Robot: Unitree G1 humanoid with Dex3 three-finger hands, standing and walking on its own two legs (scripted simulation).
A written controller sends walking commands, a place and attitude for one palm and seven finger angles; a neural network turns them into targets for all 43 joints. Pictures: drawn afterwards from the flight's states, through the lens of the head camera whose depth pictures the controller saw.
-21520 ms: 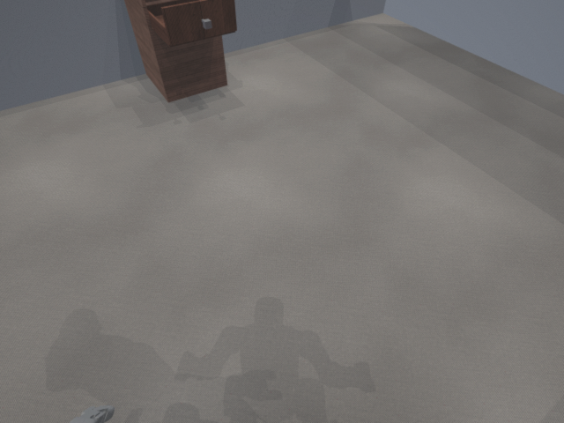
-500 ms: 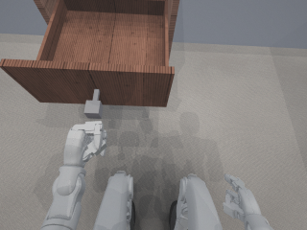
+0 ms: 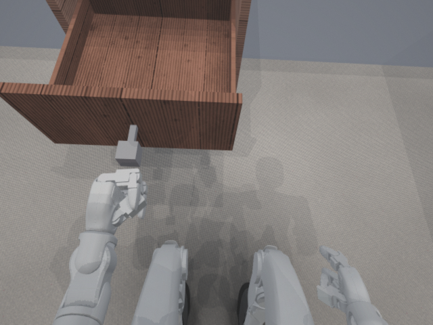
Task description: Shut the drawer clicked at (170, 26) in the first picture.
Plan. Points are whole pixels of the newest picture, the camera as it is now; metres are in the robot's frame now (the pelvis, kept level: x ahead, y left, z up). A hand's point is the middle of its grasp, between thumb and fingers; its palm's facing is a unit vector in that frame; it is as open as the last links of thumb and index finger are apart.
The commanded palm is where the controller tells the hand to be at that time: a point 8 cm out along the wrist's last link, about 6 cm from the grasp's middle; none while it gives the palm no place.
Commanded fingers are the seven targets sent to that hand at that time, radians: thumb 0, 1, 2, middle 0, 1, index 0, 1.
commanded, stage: push the drawer shut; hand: left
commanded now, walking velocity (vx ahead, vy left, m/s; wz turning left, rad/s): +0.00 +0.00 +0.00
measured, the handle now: (131, 144) +0.42 +0.18 -0.01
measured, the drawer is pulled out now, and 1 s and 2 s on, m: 0.28 0.19 0.08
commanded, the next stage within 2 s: none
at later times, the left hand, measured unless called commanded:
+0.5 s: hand (150, 178) +0.36 +0.14 -0.01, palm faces -0.04 -1.00 -0.06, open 3.3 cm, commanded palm +0.38 +0.19 +0.00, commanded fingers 0.00 0.90 0.90 -1.40 -1.60 -1.40 -1.60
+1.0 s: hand (156, 139) +0.44 +0.14 -0.01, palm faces -0.02 -1.00 -0.05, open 3.3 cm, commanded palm +0.44 +0.19 +0.00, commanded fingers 0.00 0.90 0.90 -1.40 -1.60 -1.40 -1.60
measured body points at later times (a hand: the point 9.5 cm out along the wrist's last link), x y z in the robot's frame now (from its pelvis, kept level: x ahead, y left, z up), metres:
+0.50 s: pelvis -0.01 +0.00 +0.00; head +0.16 +0.02 +0.41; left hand +0.36 +0.19 +0.00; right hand +0.15 -0.25 -0.13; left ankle +0.05 +0.11 -0.53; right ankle +0.05 -0.11 -0.53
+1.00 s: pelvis -0.03 +0.00 -0.01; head +0.14 +0.03 +0.40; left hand +0.43 +0.19 +0.00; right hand +0.07 -0.26 -0.14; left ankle +0.05 +0.11 -0.53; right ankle +0.05 -0.11 -0.53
